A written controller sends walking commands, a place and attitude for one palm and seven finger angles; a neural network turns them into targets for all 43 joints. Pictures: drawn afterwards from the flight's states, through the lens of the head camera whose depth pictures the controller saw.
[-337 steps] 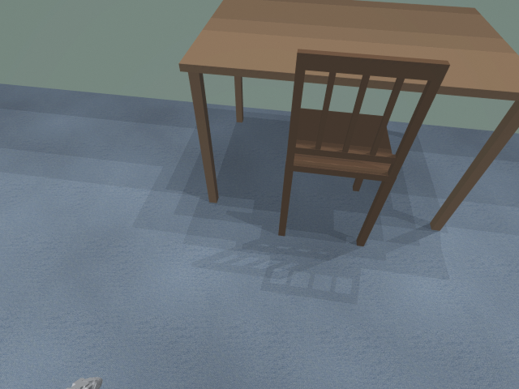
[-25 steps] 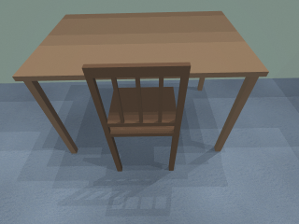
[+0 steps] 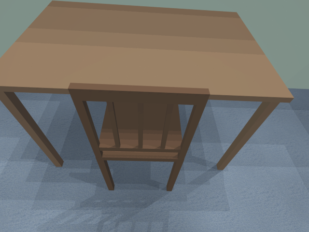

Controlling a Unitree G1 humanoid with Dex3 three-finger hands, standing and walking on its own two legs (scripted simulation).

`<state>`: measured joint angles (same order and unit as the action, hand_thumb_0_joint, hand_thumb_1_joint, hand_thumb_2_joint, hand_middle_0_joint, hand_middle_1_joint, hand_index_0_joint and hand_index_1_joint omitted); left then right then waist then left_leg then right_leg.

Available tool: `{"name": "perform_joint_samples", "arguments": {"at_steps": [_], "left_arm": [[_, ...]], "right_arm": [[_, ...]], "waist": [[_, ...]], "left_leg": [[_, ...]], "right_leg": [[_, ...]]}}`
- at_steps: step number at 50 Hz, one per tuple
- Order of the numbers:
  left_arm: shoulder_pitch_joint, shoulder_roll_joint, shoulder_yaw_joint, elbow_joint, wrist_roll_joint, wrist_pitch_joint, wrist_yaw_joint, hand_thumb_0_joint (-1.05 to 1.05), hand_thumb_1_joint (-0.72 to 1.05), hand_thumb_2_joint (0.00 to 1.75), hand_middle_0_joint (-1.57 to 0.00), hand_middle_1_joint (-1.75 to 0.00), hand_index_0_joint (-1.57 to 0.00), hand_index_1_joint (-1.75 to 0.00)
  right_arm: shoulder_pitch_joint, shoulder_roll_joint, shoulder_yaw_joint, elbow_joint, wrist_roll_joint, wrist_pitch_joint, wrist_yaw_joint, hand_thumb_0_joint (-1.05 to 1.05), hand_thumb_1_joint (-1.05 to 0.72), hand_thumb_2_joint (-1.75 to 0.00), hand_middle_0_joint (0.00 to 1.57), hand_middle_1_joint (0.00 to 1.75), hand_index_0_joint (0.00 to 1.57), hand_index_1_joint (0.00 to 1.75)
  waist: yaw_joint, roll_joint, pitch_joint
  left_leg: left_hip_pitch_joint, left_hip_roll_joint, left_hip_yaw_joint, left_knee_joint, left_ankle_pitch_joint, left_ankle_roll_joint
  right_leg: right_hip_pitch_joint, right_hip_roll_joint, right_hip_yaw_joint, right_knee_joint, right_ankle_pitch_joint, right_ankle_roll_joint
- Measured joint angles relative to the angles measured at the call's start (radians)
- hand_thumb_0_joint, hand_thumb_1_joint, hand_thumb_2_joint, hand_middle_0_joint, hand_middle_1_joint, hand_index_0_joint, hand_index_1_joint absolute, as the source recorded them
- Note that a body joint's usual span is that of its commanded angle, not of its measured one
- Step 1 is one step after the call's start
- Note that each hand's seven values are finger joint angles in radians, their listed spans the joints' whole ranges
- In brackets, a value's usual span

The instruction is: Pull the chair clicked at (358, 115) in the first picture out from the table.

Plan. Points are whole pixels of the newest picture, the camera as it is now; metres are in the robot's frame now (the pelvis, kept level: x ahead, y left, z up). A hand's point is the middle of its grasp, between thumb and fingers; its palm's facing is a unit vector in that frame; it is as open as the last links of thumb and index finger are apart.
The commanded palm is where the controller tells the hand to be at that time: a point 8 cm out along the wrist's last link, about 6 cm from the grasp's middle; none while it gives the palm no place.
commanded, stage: come to a stop and stand still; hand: left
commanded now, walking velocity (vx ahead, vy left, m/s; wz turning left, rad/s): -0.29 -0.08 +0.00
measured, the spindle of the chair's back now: (140, 127) +0.47 +0.08 -0.08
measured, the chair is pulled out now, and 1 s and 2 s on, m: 0.00 0.00 0.00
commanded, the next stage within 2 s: look again from close up in 0.88 s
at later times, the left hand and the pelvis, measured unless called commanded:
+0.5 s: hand out of the picture +0.08 +0.17 -0.16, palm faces +0.05 -0.96 -0.26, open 7.4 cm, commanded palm none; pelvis +0.02 -0.02 +0.00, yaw +1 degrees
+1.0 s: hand out of the picture -0.02 +0.20 -0.16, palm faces +0.04 -0.97 -0.25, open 7.4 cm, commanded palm none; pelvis -0.01 +0.01 +0.00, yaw +1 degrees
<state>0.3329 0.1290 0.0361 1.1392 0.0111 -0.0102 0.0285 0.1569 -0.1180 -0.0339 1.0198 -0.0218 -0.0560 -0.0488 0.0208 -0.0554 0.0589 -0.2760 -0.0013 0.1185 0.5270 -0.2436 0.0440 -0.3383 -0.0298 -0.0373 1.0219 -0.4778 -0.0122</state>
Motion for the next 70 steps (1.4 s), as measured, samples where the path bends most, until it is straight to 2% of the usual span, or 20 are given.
{"name": "perform_joint_samples", "arguments": {"at_steps": [4,9,10,13,16,18,20,23,25,26,28,29,32,35,38,41,48,58,70], "left_arm": [[-0.07,0.018,-0.005,-0.047,0.001,0.012,0.011,0.01,0.91,0.9,-0.19,-0.3,-0.19,-0.3],[-0.113,0.06,0.002,-0.089,0.009,0.024,0.013,0.01,0.92,0.9,-0.19,-0.3,-0.19,-0.3],[-0.115,0.068,0.005,-0.095,0.011,0.022,0.012,0.01,0.92,0.9,-0.19,-0.3,-0.19,-0.3],[-0.127,0.064,0.004,-0.103,0.015,0.019,0.009,0.01,0.92,0.9,-0.19,-0.3,-0.19,-0.3],[-0.142,0.053,0.0,-0.113,0.017,0.02,0.008,0.01,0.91,0.9,-0.2,-0.3,-0.2,-0.3],[-0.154,0.044,0.0,-0.122,0.019,0.022,0.009,0.01,0.91,0.9,-0.2,-0.3,-0.2,-0.3],[-0.162,0.039,0.002,-0.132,0.02,0.025,0.012,0.01,0.91,0.9,-0.2,-0.3,-0.2,-0.3],[-0.168,0.039,0.004,-0.145,0.022,0.028,0.015,0.01,0.9,0.9,-0.2,-0.3,-0.2,-0.3],[-0.167,0.045,0.006,-0.147,0.023,0.031,0.014,0.01,0.9,0.9,-0.2,-0.3,-0.2,-0.3],[-0.161,0.05,0.002,-0.147,0.021,0.029,0.022,0.01,0.9,0.9,-0.2,-0.3,-0.2,-0.3],[-0.138,0.053,-0.008,-0.163,0.011,0.032,0.032,0.01,0.9,0.9,-0.2,-0.3,-0.2,-0.3],[-0.136,0.057,-0.011,-0.164,0.007,0.038,0.032,0.01,0.9,0.9,-0.2,-0.3,-0.2,-0.3],[-0.112,0.061,-0.017,-0.171,0.008,0.06,0.023,0.01,0.9,0.9,-0.2,-0.3,-0.2,-0.3],[-0.083,0.067,-0.023,-0.182,0.01,0.06,0.009,0.01,0.9,0.9,-0.2,-0.3,-0.2,-0.3],[-0.053,0.07,-0.029,-0.186,0.012,0.052,0.001,0.01,0.9,0.9,-0.2,-0.3,-0.2,-0.3],[-0.026,0.068,-0.031,-0.182,0.014,0.049,-0.003,0.01,0.9,0.9,-0.2,-0.3,-0.2,-0.3],[0.015,0.056,-0.037,-0.15,0.01,0.035,-0.003,0.01,0.9,0.9,-0.2,-0.3,-0.2,-0.3],[0.002,0.021,-0.051,-0.092,0.004,0.017,-0.001,0.01,0.9,0.9,-0.2,-0.3,-0.2,-0.3],[-0.066,0.029,-0.047,-0.06,-0.002,0.003,0.008,0.02,0.92,0.9,-0.2,-0.3,-0.2,-0.3]], "right_arm": [[-0.005,-0.022,0.008,0.023,0.001,0.027,-0.005,-0.02,-0.95,-0.9,0.21,0.3,0.21,0.3],[-0.005,-0.029,-0.003,0.025,0.002,0.065,0.004,-0.01,-0.94,-0.9,0.21,0.3,0.21,0.3],[-0.002,-0.029,-0.005,0.023,0.003,0.071,0.007,-0.01,-0.93,-0.9,0.21,0.3,0.21,0.3],[-0.004,-0.048,-0.02,0.01,0.008,0.094,0.013,0.0,-0.93,-0.9,0.21,0.3,0.2,0.3],[-0.002,-0.067,-0.03,0.0,0.009,0.113,0.013,0.0,-0.92,-0.9,0.2,0.3,0.2,0.3],[-0.001,-0.079,-0.033,-0.002,0.01,0.118,0.014,0.0,-0.92,-0.9,0.2,0.3,0.2,0.3],[0.001,-0.085,-0.035,-0.003,0.011,0.121,0.016,0.0,-0.91,-0.9,0.2,0.3,0.2,0.3],[0.003,-0.086,-0.031,-0.008,0.012,0.122,0.021,0.0,-0.91,-0.9,0.2,0.3,0.2,0.3],[0.007,-0.081,-0.027,-0.013,0.012,0.116,0.023,0.01,-0.91,-0.9,0.2,0.3,0.2,0.3],[0.012,-0.08,-0.023,-0.022,0.015,0.111,0.026,0.01,-0.91,-0.9,0.2,0.3,0.2,0.3],[0.042,-0.087,-0.019,-0.064,0.014,0.092,0.03,0.01,-0.91,-0.9,0.2,0.3,0.2,0.3],[0.053,-0.085,-0.019,-0.076,0.009,0.086,0.029,0.01,-0.91,-0.9,0.2,0.3,0.2,0.3],[0.082,-0.078,-0.004,-0.102,-0.002,0.088,0.032,0.01,-0.91,-0.9,0.2,0.3,0.2,0.3],[0.093,-0.066,0.013,-0.117,-0.003,0.089,0.038,0.01,-0.91,-0.9,0.2,0.3,0.2,0.3],[0.099,-0.065,0.015,-0.118,-0.001,0.087,0.038,0.01,-0.92,-0.9,0.2,0.3,0.2,0.3],[0.11,-0.072,0.018,-0.113,-0.002,0.086,0.044,0.01,-0.93,-0.9,0.21,0.3,0.21,0.3],[0.14,-0.08,0.024,-0.065,0.001,0.075,0.043,0.01,-0.91,-0.9,0.2,0.3,0.2,0.3],[0.159,-0.066,0.034,0.014,0.008,0.058,0.035,0.01,-0.91,-0.9,0.2,0.3,0.2,0.3],[0.135,-0.037,0.043,0.064,0.011,0.039,0.022,0.01,-0.9,-0.9,0.2,0.3,0.2,0.3]], "waist": [[-0.002,0.013,-0.002],[-0.006,0.021,0.011],[-0.006,0.022,0.013],[-0.015,0.062,0.018],[-0.019,0.075,0.024],[-0.015,0.079,0.032],[-0.012,0.076,0.036],[-0.005,0.063,0.035],[-0.003,0.052,0.029],[-0.007,0.045,0.023],[-0.028,0.059,0.001],[-0.031,0.054,0.0],[-0.019,0.055,-0.017],[-0.017,0.064,-0.026],[-0.015,0.07,-0.031],[-0.016,0.078,-0.038],[-0.017,0.08,-0.04],[-0.025,0.071,-0.027],[-0.032,0.066,-0.019]], "left_leg": [[0.052,0.0,-0.013,-0.069,0.018,-0.003],[0.065,0.013,-0.018,-0.025,-0.027,-0.033],[0.06,0.015,-0.017,-0.001,-0.043,-0.041],[0.02,0.032,-0.045,0.095,-0.116,-0.059],[-0.046,-0.001,-0.093,0.301,-0.272,-0.068],[-0.071,-0.017,-0.106,0.399,-0.303,-0.077],[-0.077,-0.024,-0.108,0.426,-0.307,-0.085],[-0.057,-0.023,-0.105,0.363,-0.287,-0.09],[-0.022,-0.017,-0.1,0.256,-0.243,-0.09],[0.005,-0.015,-0.09,0.177,-0.202,-0.09],[0.053,0.005,-0.083,0.032,-0.089,-0.068],[0.049,-0.002,-0.08,0.047,-0.077,-0.051],[0.056,-0.01,-0.058,0.091,-0.111,-0.017],[0.063,-0.016,-0.046,0.081,-0.105,-0.007],[0.067,-0.025,-0.039,0.063,-0.089,-0.002],[0.066,-0.032,-0.041,0.038,-0.071,0.002],[0.071,-0.045,-0.052,-0.011,-0.041,0.003],[0.097,-0.038,-0.058,-0.052,-0.041,-0.006],[0.145,-0.018,-0.07,-0.078,-0.061,-0.025]], "right_leg": [[-0.022,-0.027,0.007,-0.209,0.064,0.029],[0.022,-0.038,0.003,-0.407,0.221,0.032],[0.035,-0.038,0.005,-0.43,0.249,0.027],[0.029,-0.017,-0.008,-0.409,0.193,0.007],[0.029,-0.021,-0.011,-0.425,0.199,-0.005],[0.034,-0.026,-0.009,-0.447,0.216,-0.006],[0.036,-0.032,-0.008,-0.468,0.233,-0.002],[0.031,-0.04,-0.004,-0.49,0.256,0.006],[0.022,-0.043,-0.001,-0.493,0.267,0.014],[0.011,-0.047,0.002,-0.481,0.268,0.02],[-0.017,-0.044,-0.009,-0.425,0.247,0.037],[-0.022,-0.054,-0.008,-0.397,0.233,0.042],[-0.012,-0.05,0.024,-0.373,0.173,0.023],[-0.005,-0.041,0.054,-0.394,0.197,0.009],[0.002,-0.036,0.081,-0.425,0.254,0.023],[0.002,-0.027,0.102,-0.445,0.253,0.029],[0.011,-0.015,0.135,-0.491,0.289,0.037],[0.032,-0.009,0.132,-0.521,0.293,0.059],[0.072,0.009,0.117,-0.528,0.263,0.046]]}}
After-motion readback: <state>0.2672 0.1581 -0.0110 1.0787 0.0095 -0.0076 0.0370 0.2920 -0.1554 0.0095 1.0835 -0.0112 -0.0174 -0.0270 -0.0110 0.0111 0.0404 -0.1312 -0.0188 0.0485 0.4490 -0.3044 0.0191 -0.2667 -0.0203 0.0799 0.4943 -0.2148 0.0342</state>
